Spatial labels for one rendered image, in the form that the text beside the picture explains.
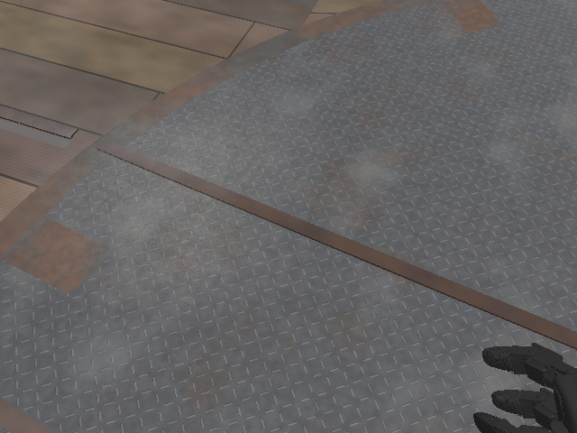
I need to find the right robot hand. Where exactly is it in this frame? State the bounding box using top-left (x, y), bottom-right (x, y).
top-left (473, 343), bottom-right (577, 433)

